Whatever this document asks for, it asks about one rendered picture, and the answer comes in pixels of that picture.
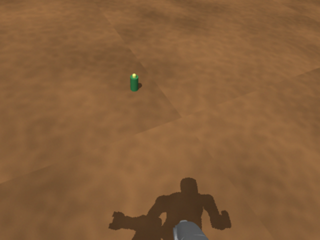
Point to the bottle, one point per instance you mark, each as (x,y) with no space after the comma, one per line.
(134,79)

